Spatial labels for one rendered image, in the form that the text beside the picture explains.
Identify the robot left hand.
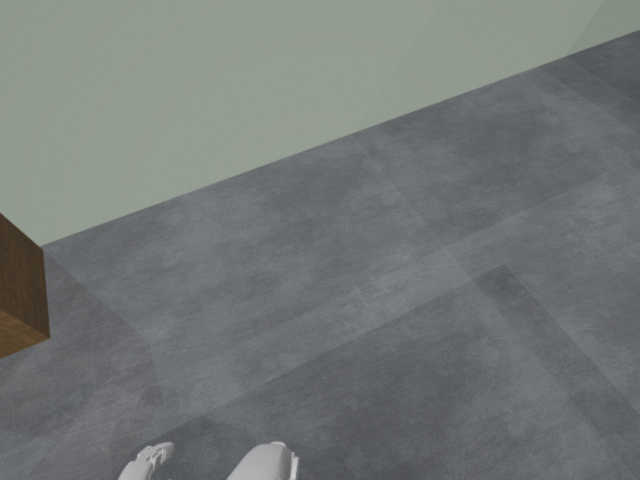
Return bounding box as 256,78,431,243
118,442,174,480

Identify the cupboard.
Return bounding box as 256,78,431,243
0,213,50,359

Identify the left robot thigh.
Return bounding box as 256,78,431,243
226,444,299,480

